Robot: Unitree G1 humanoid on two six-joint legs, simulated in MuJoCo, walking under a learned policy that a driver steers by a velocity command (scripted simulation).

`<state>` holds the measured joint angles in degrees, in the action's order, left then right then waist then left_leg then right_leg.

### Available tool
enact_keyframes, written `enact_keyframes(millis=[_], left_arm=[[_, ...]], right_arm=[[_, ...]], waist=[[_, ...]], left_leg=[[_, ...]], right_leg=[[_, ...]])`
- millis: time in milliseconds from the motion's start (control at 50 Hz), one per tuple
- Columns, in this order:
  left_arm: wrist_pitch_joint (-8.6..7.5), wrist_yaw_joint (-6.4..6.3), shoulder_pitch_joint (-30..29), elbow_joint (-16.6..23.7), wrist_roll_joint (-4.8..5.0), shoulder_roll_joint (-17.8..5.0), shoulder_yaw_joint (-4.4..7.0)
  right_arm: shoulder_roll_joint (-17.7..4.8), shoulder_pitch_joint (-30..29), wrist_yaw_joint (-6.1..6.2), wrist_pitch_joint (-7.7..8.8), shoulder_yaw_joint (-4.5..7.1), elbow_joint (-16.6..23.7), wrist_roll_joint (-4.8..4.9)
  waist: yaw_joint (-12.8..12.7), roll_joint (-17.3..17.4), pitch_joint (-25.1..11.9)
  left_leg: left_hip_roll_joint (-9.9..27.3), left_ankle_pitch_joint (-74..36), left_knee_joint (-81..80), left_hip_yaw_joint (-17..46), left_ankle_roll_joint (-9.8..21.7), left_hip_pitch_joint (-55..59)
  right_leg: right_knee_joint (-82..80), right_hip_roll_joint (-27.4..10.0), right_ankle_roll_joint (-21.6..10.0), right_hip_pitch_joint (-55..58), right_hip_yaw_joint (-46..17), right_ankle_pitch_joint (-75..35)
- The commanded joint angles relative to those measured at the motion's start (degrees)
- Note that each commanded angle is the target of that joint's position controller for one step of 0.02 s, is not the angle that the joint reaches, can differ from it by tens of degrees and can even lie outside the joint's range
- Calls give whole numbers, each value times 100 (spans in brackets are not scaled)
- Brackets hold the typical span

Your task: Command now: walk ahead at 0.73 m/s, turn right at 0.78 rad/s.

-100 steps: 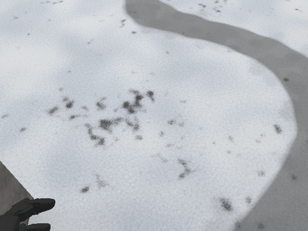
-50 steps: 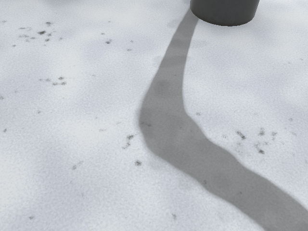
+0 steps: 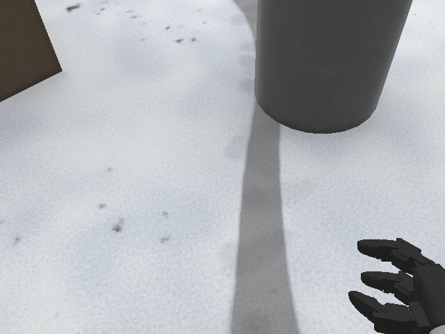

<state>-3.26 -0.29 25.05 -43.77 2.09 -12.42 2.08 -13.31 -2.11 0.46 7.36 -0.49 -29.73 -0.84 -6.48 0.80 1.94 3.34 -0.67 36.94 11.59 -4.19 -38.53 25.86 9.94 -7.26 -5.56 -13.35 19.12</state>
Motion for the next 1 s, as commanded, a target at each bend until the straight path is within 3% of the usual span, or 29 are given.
enact_keyframes(millis=[20,40,60,80,100,120,140,160,180,200,240,280,320,380,440,460,480,500,520,540,580,720,1000], left_arm=[[100,-137,122,131,60,-963,330],[152,-177,155,94,57,-909,341],[183,-213,17,132,38,-928,361],[193,-221,-270,282,-42,-881,349],[189,-203,-422,587,-242,-433,193],[113,-71,977,600,-102,-221,43],[173,-26,1005,433,-37,-806,86],[246,-24,-34,625,-7,-1035,143],[284,-64,-744,819,-72,-1057,148],[294,-88,-1077,938,-164,-1026,152],[292,-50,-994,956,-164,-693,60],[252,-72,-919,880,-193,-477,-28],[248,-70,-944,771,-228,-501,-51],[305,-32,-1290,783,-211,-658,-31],[333,-3,-1553,855,-308,-741,25],[336,-23,-1656,940,-373,-835,34],[366,-75,-1719,1055,-430,-1196,92],[422,-84,-1967,1042,-426,-1028,47],[431,-38,-2194,1072,-377,-730,-5],[422,-1,-2269,1058,-364,-647,-22],[358,35,-2153,988,-342,-755,3],[285,-30,-1934,846,-300,-612,16],[318,-114,-1706,429,-280,-572,121]], right_arm=[[-628,-404,-3,73,319,432,121],[-711,-321,-10,103,380,400,125],[-800,50,-5,139,455,303,86],[-903,973,-19,171,515,86,13],[-1172,2130,-27,161,528,-139,-64],[-1377,2327,-139,136,527,-337,-171],[-1228,2014,-155,37,579,-204,-75],[-785,1669,-85,-71,473,-79,-85],[-627,1312,-57,-160,365,-131,-98],[-631,1238,-57,-169,321,-237,-79],[-626,1199,-91,-170,312,-510,-70],[-759,1050,-118,-197,353,-689,-33],[-957,997,-110,-273,416,-834,33],[-992,1083,-106,-341,407,-996,97],[-844,1113,-120,-378,319,-1106,128],[-676,1317,-131,-369,249,-1194,87],[-538,1744,-155,-346,193,-1229,-58],[-375,2244,-144,-379,146,-1328,-30],[-532,1925,-101,-463,158,-1342,-43],[-676,1634,-69,-539,204,-1309,-53],[-736,1643,-9,-636,226,-1349,-93],[-630,1570,27,-597,218,-1473,-12],[-590,1429,127,-723,268,-1805,17]], waist=[[60,-633,-120],[111,-721,-245],[395,-753,-538],[896,-855,-1143],[1246,-172,-2137],[624,2361,-3272],[817,1671,-3443],[1059,1036,-2570],[975,272,-1702],[870,78,-1178],[580,250,-770],[454,391,-905],[447,495,-1212],[527,537,-1178],[471,550,-880],[515,410,-790],[795,-304,-981],[1078,-952,-1184],[939,-827,-860],[846,-714,-499],[813,-588,-254],[760,-256,-578],[746,-138,-445]], left_leg=[[-785,-773,-1103,-830,-110,1986],[-784,-838,-1352,-795,-6,2010],[-792,-1104,-1571,-870,144,2398],[-480,-1699,-1382,-822,357,3382],[799,-3686,-467,195,746,5164],[2614,-3964,-566,3120,2337,6843],[2561,-1298,-878,3677,2414,6612],[1988,-639,-1079,2588,2127,5929],[1574,-1131,-1260,1755,1868,4770],[1348,-1835,-1330,1317,1810,3943],[930,-2544,-1554,594,1650,3001],[818,-3335,-1700,100,1733,2609],[782,-3403,-1741,-227,1770,2424],[811,-2254,-1778,-336,1688,2283],[592,-294,-1586,-350,1317,1892],[414,389,-1469,-390,1019,1714],[10,1569,-1001,-703,678,1449],[-199,2223,-978,-1040,465,1806],[-193,1823,-1084,-1099,345,2206],[-225,1638,-1106,-1130,318,2163],[-210,1504,-1112,-1089,340,2160],[-123,829,-969,-1028,404,2426],[-101,872,-951,-1001,457,2531]], right_leg=[[-211,-532,-254,-1167,-977,-1490],[253,-572,-108,-688,-1009,-1977],[908,-558,111,-380,-911,-2784],[1993,-504,383,-430,-674,-3181],[3898,-363,643,-1401,-228,-855],[5942,199,897,-3015,-101,2269],[6594,-503,966,-3527,-185,1677],[6502,-733,1022,-3809,158,1284],[6097,-870,1067,-3740,479,915],[5672,-973,1050,-3570,497,851],[4467,-1149,987,-2983,599,1004],[3247,-1093,1038,-2363,908,737],[2339,-1078,1032,-1605,1014,-217],[1476,-1048,934,-1034,1000,-1047],[279,-980,624,-287,1065,-1680],[-85,-1256,456,-3,763,-2107],[8,-2012,148,461,72,-3112],[-102,-2311,-236,17,-139,-2155],[-256,-1932,-93,-656,15,-879],[-262,-1621,135,-940,204,-348],[-180,-1470,297,-1092,317,-526],[330,-1334,306,-711,497,-2046],[306,-1201,378,-783,628,-1840]])
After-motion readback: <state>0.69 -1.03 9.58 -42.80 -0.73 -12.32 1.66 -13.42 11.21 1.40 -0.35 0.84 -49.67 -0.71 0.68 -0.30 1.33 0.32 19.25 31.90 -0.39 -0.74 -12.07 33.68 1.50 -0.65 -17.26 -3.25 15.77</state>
